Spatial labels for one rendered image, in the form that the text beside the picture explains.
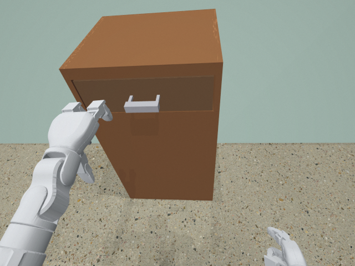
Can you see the robot left hand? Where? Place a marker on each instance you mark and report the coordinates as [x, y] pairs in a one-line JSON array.
[[74, 129]]

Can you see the drawer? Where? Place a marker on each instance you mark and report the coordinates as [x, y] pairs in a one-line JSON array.
[[177, 93]]

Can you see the cabinet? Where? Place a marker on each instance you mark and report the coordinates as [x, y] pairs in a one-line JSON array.
[[166, 155]]

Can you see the handle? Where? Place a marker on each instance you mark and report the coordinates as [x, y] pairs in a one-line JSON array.
[[142, 106]]

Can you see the robot left forearm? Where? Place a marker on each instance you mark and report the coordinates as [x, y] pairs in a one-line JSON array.
[[32, 226]]

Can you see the robot right hand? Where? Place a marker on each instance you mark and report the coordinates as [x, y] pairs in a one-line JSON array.
[[290, 254]]

